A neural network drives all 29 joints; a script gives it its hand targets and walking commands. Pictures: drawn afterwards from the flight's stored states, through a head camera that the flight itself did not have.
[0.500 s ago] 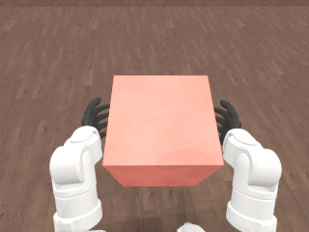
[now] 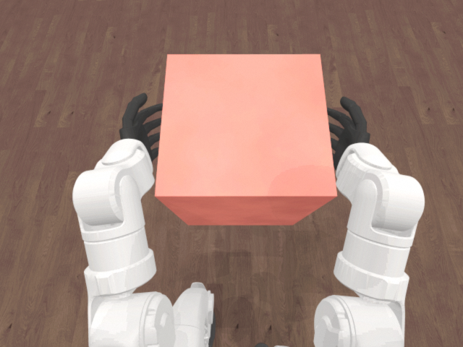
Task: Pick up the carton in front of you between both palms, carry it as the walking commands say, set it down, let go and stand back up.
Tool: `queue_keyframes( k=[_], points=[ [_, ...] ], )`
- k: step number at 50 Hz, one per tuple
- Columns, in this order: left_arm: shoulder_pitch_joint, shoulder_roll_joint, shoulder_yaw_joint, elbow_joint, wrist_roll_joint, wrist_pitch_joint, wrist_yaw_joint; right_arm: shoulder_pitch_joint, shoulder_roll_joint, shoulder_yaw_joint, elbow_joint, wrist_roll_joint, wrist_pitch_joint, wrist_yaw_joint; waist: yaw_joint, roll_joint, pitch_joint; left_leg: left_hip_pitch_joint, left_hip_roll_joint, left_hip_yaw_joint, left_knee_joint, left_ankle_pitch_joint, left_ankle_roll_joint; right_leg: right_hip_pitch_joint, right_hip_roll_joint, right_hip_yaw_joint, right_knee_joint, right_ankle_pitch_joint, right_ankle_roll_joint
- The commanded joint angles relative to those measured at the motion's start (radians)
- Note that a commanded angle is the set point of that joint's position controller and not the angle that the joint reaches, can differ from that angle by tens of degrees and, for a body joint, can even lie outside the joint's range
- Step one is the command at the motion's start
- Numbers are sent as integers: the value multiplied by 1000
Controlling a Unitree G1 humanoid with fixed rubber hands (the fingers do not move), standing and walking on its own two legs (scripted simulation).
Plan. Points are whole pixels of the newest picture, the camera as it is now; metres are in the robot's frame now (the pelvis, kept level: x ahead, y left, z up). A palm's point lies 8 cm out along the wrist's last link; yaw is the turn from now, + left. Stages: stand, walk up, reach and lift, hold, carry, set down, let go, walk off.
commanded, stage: carry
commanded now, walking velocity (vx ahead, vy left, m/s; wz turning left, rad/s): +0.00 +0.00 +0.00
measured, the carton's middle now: (241, 155) +0.41 +0.02 +0.05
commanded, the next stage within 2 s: none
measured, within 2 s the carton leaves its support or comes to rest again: neither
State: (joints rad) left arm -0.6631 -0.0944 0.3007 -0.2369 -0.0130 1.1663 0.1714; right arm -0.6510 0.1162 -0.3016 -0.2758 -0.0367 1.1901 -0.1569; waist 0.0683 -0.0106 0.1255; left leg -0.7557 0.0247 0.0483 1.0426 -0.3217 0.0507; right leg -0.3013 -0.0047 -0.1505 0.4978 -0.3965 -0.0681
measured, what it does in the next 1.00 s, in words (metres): walks ahead: left foot, then right foot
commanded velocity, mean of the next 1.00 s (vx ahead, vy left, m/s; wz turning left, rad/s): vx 0.00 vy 0.00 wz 0.00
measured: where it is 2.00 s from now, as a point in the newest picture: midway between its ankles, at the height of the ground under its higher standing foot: (244, 310)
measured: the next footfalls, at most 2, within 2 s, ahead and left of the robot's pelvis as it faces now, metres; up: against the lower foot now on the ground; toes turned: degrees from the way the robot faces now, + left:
left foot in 0.10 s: +0.25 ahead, +0.10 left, +0.02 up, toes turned +5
right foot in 0.40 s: +0.25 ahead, -0.11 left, +0.02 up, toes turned -5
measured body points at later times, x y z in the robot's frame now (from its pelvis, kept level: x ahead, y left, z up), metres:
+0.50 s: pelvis +0.22 +0.00 +0.01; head +0.26 -0.01 +0.46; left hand +0.59 +0.14 +0.17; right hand +0.59 -0.16 +0.16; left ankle +0.20 +0.09 -0.72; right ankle +0.21 -0.10 -0.72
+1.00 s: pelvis +0.24 -0.01 +0.01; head +0.24 -0.01 +0.46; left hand +0.59 +0.14 +0.13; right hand +0.59 -0.16 +0.13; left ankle +0.20 +0.09 -0.72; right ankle +0.21 -0.10 -0.72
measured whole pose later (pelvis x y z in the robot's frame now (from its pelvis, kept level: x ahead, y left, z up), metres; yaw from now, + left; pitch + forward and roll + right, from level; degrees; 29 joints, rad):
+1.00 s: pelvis +0.24 -0.01 +0.01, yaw +0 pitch +2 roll +0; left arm -0.52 -0.09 0.24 0.00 0.07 1.14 0.14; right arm -0.51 0.09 -0.24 -0.02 -0.06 1.16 -0.14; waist 0.00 0.00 -0.07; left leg -0.25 0.01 0.08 0.58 -0.45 0.02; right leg -0.26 0.01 -0.08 0.58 -0.43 -0.03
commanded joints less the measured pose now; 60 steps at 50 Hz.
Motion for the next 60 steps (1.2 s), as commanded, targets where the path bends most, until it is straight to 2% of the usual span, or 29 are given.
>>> queue_keyframes(
  k=[1,2,3,4,5,6,7,8,9,10,12,14,16,18,19,20,21,22,23,26,28,31,36,42,49,60],
  points=[
    [-599,-772,-755,-151,-325,14,-125,-549,700,685,-74,207,-22,45,-8,-125,-632,103,-79,116,-292,129,-10,507,-161,89,59,1080,-84],
    [-570,-749,-751,-148,-316,20,-124,-542,687,694,-85,215,-15,47,-13,-146,-623,171,-107,149,-382,174,-12,491,-148,63,82,1121,-73],
    [-547,-728,-744,-141,-305,26,-121,-535,679,705,-91,226,-6,51,-38,-156,-633,278,-128,173,-464,254,-3,464,-148,36,138,1178,-58],
    [-539,-712,-738,-131,-295,33,-118,-525,674,713,-93,237,2,58,-92,-148,-663,455,-111,178,-605,430,11,410,-141,-3,231,1134,-19],
    [-540,-701,-736,-123,-280,40,-117,-527,665,720,-101,251,11,67,-129,-96,-689,674,-21,72,-641,671,42,271,-120,9,315,862,26],
    [-545,-705,-727,-115,-270,54,-117,-547,658,722,-85,253,18,71,-139,125,-807,1024,243,-233,-440,1390,186,-6,-29,49,536,283,77],
    [-524,-702,-720,-85,-265,67,-116,-512,672,733,-46,273,28,75,-158,261,-862,1171,335,-413,-453,1545,307,-209,81,124,714,-219,87],
    [-525,-710,-712,-77,-255,70,-114,-515,695,749,-50,304,35,86,-153,228,-842,1183,323,-378,-470,1421,298,-300,46,203,753,-255,72],
    [-541,-721,-701,-83,-242,71,-112,-559,733,770,-72,338,34,98,-158,163,-799,1159,299,-352,-491,1265,261,-353,22,209,722,-236,62],
    [-540,-732,-688,-86,-229,71,-110,-599,760,792,-116,368,32,107,-153,114,-744,1109,277,-313,-506,1189,219,-361,-2,203,631,-194,57],
    [-563,-745,-673,-86,-203,58,-103,-674,800,806,-138,404,27,120,-136,104,-707,1040,224,-244,-531,1072,161,-291,-3,178,398,-143,62],
    [-541,-733,-662,-86,-176,49,-92,-694,791,803,-158,420,22,123,-129,107,-728,974,201,-185,-533,1046,155,-172,31,136,266,-97,72],
    [-524,-708,-659,-82,-158,52,-82,-673,770,794,-143,415,27,120,-120,146,-735,923,183,-119,-508,1033,146,-91,48,99,142,-2,73],
    [-507,-692,-663,-63,-152,65,-80,-638,741,781,-97,395,39,119,-104,155,-740,850,152,-59,-452,921,112,39,31,68,-45,232,71],
    [-517,-687,-666,-53,-158,74,-85,-625,728,774,-69,381,46,119,-92,155,-736,761,135,-56,-445,802,83,138,-4,88,-87,341,59],
    [-532,-686,-667,-37,-168,85,-92,-617,715,763,-32,359,54,117,-74,106,-738,633,122,-61,-432,577,51,256,-95,175,-78,519,31],
    [-554,-681,-665,-9,-170,92,-97,-625,719,750,-9,342,66,115,-74,-24,-738,521,76,-41,-424,312,9,347,-224,273,55,970,-35],
    [-554,-689,-666,21,-179,99,-104,-628,723,737,18,330,76,113,-66,-98,-720,482,52,-37,-454,140,-8,374,-248,277,89,1068,-71],
    [-548,-710,-669,41,-195,104,-114,-625,731,730,37,317,82,113,-57,-131,-695,483,44,-33,-457,102,-16,359,-238,273,83,1037,-65],
    [-559,-770,-668,120,-218,106,-141,-602,769,682,151,269,83,114,-68,-79,-659,587,49,-30,-436,308,-13,241,-179,223,101,979,-27],
    [-552,-811,-661,184,-218,96,-153,-558,788,650,226,237,72,117,-75,-35,-658,636,67,-39,-427,432,-8,198,-147,195,108,874,-8],
    [-566,-886,-660,240,-218,60,-166,-537,845,626,292,213,40,128,-73,9,-632,665,87,-48,-431,511,-6,155,-126,177,101,736,4],
    [-610,-962,-698,212,-239,-5,-164,-582,910,663,260,234,-25,133,-66,16,-608,651,88,-50,-446,427,-4,181,-126,179,83,664,1],
    [-544,-919,-720,148,-237,-32,-141,-547,874,711,182,259,-55,116,-62,8,-620,659,93,-58,-464,403,-1,219,-124,179,75,609,0],
    [-462,-855,-695,173,-201,-25,-135,-484,821,700,197,245,-50,114,-62,12,-589,647,100,-62,-481,406,-2,206,-121,173,64,559,3],
    [-485,-850,-667,214,-191,-22,-132,-498,812,666,239,230,-46,108,-65,13,-524,624,102,-68,-535,286,0,163,-123,179,2,417,5]
  ],
)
